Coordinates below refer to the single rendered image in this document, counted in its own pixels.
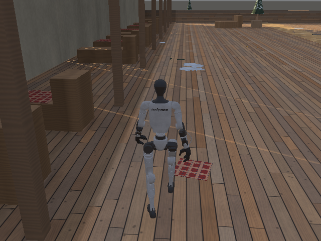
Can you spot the right robot forearm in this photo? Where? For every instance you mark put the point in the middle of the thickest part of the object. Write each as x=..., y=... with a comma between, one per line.
x=183, y=137

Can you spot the right robot hand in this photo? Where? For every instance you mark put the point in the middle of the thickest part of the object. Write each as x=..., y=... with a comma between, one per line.
x=188, y=153

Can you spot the robot head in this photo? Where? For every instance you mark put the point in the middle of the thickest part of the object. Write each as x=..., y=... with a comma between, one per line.
x=160, y=88

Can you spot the left robot upper arm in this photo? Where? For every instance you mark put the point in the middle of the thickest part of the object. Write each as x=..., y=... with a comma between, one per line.
x=142, y=113

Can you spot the right robot upper arm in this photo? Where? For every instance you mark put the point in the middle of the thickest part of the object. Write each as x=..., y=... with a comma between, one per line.
x=178, y=114

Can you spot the left robot hand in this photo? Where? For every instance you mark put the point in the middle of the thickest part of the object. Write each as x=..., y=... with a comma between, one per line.
x=141, y=137

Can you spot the robot torso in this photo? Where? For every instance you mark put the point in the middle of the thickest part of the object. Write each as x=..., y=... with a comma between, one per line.
x=160, y=121

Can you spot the left robot forearm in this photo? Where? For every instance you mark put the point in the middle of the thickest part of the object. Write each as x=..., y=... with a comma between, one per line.
x=138, y=130

